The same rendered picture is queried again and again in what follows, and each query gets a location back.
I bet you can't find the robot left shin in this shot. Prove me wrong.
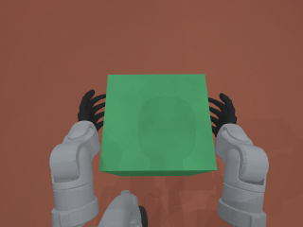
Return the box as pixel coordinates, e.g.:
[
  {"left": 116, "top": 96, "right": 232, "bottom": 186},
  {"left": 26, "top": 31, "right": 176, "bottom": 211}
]
[{"left": 120, "top": 190, "right": 143, "bottom": 227}]

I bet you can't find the right robot forearm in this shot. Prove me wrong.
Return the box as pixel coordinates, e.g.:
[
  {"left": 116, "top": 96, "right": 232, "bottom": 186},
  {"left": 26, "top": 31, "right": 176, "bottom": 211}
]
[{"left": 214, "top": 123, "right": 269, "bottom": 227}]

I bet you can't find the right robot hand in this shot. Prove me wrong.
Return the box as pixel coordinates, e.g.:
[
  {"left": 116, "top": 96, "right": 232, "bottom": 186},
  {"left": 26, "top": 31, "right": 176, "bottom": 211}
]
[{"left": 208, "top": 93, "right": 237, "bottom": 137}]

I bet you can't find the left robot hand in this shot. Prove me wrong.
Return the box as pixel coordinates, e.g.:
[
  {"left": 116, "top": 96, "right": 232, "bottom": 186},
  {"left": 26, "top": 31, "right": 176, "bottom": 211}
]
[{"left": 78, "top": 89, "right": 106, "bottom": 132}]

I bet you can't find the left robot forearm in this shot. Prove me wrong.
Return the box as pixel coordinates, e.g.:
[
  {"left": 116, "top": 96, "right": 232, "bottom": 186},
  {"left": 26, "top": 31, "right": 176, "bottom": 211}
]
[{"left": 49, "top": 120, "right": 100, "bottom": 227}]

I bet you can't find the carton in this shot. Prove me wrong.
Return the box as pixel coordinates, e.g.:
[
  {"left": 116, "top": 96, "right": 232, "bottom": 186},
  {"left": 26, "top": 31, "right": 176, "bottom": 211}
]
[{"left": 99, "top": 74, "right": 218, "bottom": 177}]

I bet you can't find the left robot foot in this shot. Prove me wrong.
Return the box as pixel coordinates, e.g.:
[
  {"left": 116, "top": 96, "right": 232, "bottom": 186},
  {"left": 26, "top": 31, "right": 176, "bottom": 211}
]
[{"left": 138, "top": 205, "right": 148, "bottom": 227}]

